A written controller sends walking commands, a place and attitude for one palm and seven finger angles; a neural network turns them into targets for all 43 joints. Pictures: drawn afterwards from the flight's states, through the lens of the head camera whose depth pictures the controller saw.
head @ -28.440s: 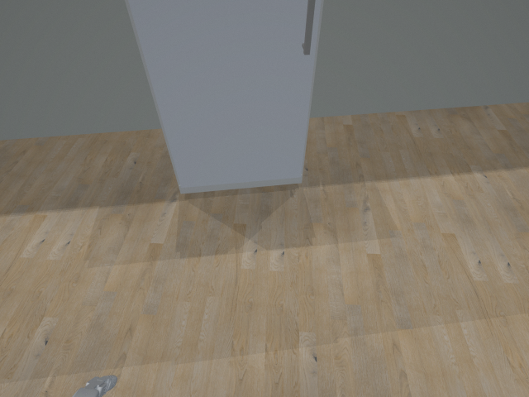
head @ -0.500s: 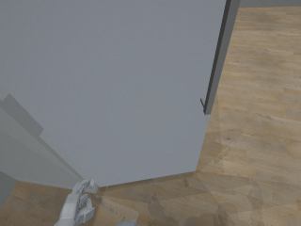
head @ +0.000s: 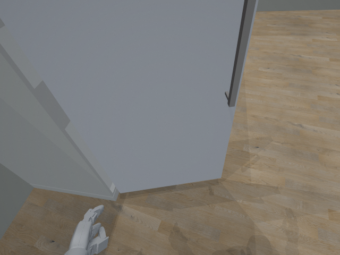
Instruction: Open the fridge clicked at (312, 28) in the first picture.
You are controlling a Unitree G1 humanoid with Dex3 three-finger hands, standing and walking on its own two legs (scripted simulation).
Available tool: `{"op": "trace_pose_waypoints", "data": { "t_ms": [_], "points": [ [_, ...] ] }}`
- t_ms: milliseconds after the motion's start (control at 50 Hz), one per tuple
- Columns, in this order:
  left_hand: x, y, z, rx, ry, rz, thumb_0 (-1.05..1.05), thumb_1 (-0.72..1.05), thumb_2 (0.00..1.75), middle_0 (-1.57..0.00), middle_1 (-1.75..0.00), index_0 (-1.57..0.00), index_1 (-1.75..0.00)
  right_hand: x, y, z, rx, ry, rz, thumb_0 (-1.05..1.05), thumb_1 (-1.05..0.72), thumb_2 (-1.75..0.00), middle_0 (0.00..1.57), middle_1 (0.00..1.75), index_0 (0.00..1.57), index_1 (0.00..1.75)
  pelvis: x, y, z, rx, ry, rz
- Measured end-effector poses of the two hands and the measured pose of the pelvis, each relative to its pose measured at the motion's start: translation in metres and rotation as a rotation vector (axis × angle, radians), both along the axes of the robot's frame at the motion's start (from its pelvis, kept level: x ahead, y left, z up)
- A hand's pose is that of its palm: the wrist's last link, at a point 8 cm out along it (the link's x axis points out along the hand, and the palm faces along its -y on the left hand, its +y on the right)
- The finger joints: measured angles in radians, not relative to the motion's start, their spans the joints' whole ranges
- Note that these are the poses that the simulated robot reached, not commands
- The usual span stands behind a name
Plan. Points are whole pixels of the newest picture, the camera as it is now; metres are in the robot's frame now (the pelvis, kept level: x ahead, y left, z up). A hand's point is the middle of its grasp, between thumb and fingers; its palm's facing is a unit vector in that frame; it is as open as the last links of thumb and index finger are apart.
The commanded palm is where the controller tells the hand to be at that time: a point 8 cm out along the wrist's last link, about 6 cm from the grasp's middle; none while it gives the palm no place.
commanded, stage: stop stepping back and stand still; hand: right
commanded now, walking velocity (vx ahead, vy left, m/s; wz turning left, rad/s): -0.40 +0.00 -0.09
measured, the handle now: (240, 31) +0.60 -0.17 +0.22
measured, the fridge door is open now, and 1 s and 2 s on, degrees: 72 72 72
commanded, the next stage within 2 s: let the arm hang, fingers relaxed in 0.78 s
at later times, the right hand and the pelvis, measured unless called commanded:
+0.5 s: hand out of the picture +0.05 -0.31 +0.15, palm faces +0.61 +0.73 -0.30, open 7.4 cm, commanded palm +0.00 -0.31 +0.18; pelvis -0.12 +0.00 +0.01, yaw -4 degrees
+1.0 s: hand out of the picture +0.05 -0.31 -0.02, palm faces +0.35 +0.82 -0.46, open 7.4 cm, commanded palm none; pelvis -0.11 -0.02 -0.02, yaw -9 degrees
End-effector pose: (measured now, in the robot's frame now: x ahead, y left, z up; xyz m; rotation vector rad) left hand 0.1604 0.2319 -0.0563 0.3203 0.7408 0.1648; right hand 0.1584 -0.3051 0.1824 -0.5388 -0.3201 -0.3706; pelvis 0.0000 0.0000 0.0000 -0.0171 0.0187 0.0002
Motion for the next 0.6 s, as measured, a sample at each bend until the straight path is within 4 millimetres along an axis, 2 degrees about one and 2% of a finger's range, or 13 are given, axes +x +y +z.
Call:
{"op": "trace_pose_waypoints", "data": {
  "t_ms": [60,140,220,280,340,400,480,540,600],
  "points": [
    [-0.011,0.0,-0.006,0.038,-0.04,0.003,0.01,0.9,0.9,-0.2,-0.3,-0.2,-0.3,-0.008,-0.012,-0.008,0.002,-0.037,-0.007,0.01,-0.88,-0.9,0.22,0.31,0.21,0.3,-0.022,-0.012,-0.013,0.024,-0.008,-0.034],
    [-0.041,-0.013,-0.004,-0.016,-0.07,0.018,0.01,0.91,0.9,-0.2,-0.3,-0.2,-0.3,-0.031,-0.01,-0.014,0.016,-0.007,0.023,0.02,-0.89,-0.9,0.21,0.31,0.21,0.3,-0.055,-0.014,-0.011,0.011,-0.042,-0.012],
    [-0.077,-0.024,-0.002,-0.076,-0.081,0.004,0.01,0.9,0.9,-0.2,-0.3,-0.2,-0.3,-0.071,0.001,0.005,-0.021,-0.007,0.051,0.02,-0.89,-0.9,0.22,0.31,0.21,0.3,-0.074,-0.01,-0.006,0.037,-0.051,-0.033],
    [-0.098,-0.027,-0.01,-0.112,-0.055,-0.015,0.01,0.9,0.9,-0.2,-0.3,-0.2,-0.3,-0.105,0.003,0.02,-0.088,-0.011,0.012,0.02,-0.88,-0.9,0.22,0.31,0.21,0.3,-0.083,-0.005,-0.004,0.03,-0.042,-0.048],
    [-0.112,-0.023,-0.026,-0.123,-0.006,-0.045,0.01,0.9,0.9,-0.2,-0.3,-0.21,-0.3,-0.135,-0.005,0.023,-0.114,-0.001,-0.069,0.01,-0.88,-0.9,0.22,0.31,0.21,0.3,-0.099,-0.001,-0.008,0.017,-0.043,-0.061],
    [-0.126,-0.016,-0.028,-0.102,0.049,-0.055,0.01,0.9,0.9,-0.2,-0.3,-0.21,-0.3,-0.156,-0.02,0.018,-0.02,-0.022,-0.161,0.01,-0.88,-0.9,0.22,0.31,0.21,0.3,-0.109,-0.001,-0.001,-0.001,-0.049,-0.059],
    [-0.136,-0.005,-0.016,-0.064,0.021,-0.041,0.01,0.9,0.9,-0.2,-0.3,-0.21,-0.3,-0.163,-0.034,-0.012,0.156,0.013,-0.256,0.01,-0.89,-0.9,0.21,0.31,0.21,0.3,-0.117,-0.003,0.007,-0.017,-0.032,-0.059],
    [-0.138,0.001,-0.005,-0.012,-0.019,-0.043,0.01,0.9,0.9,-0.2,-0.3,-0.21,-0.3,-0.155,-0.027,-0.032,0.235,0.048,-0.233,0.01,-0.89,-0.9,0.21,0.3,0.2,0.3,-0.125,-0.007,0.007,-0.013,-0.026,-0.076],
    [-0.138,0.003,0.006,0.047,-0.076,-0.042,0.01,0.9,0.9,-0.2,-0.3,-0.21,-0.3,-0.15,-0.016,-0.035,0.23,0.019,-0.141,0.02,-0.89,-0.9,0.21,0.3,0.2,0.3,-0.129,-0.014,-0.001,0.01,-0.027,-0.077]
  ]
}}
